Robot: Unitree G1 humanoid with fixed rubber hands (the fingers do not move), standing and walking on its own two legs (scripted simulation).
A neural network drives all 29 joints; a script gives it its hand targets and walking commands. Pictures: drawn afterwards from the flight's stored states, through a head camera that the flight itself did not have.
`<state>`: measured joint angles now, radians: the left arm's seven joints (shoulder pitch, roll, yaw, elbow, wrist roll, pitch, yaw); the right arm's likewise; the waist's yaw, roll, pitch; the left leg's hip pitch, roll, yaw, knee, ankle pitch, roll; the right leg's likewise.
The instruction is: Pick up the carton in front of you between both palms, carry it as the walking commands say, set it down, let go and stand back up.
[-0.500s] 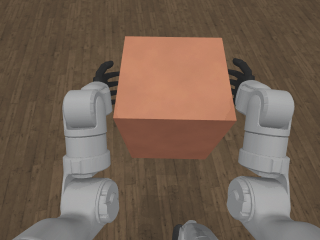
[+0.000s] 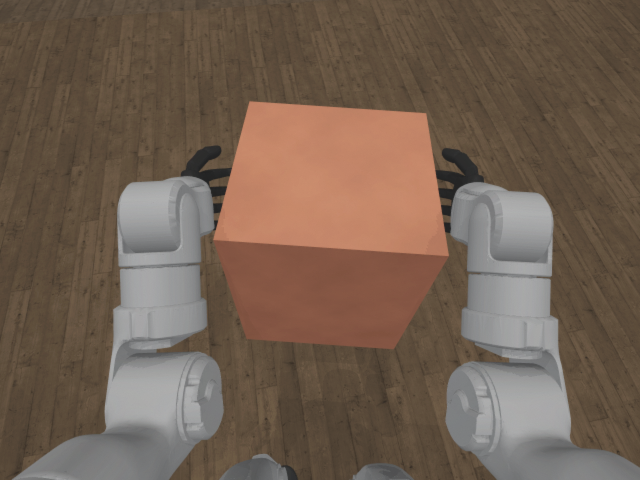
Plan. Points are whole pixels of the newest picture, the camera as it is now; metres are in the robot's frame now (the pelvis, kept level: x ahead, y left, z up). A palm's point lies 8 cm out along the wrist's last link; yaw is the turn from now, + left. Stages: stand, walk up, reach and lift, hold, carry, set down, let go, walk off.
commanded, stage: carry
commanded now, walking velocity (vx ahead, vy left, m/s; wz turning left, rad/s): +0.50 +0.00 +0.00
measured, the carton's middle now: (328, 236) +0.39 -0.02 +0.07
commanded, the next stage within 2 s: none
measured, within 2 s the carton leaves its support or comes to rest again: neither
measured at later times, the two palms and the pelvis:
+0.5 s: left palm (217, 37) +0.65 +0.13 +0.20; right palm (420, 19) +0.69 -0.17 +0.20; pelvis +0.29 -0.05 +0.05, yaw +0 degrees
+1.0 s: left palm out of the picture +0.99 +0.10 +0.25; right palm out of the picture +0.97 -0.20 +0.25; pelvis +0.60 -0.02 +0.09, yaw +0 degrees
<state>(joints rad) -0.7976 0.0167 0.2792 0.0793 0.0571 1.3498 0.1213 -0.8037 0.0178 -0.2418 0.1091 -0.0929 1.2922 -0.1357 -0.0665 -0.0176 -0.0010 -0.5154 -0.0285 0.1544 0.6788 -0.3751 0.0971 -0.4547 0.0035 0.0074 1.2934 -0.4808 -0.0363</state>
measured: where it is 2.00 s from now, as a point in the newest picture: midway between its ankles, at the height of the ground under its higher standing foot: (311, 176)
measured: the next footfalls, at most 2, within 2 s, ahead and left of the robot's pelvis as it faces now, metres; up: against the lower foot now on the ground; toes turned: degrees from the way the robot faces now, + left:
right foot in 0.26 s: +0.33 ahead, -0.13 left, +0.02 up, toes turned -6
left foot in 0.68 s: +0.60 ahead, +0.08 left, +0.06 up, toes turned +7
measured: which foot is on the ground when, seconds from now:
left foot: down 0.00-0.30, up 0.32-0.66, down 0.68-1.00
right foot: up 0.00-0.24, down 0.26-0.70, up 0.72-1.00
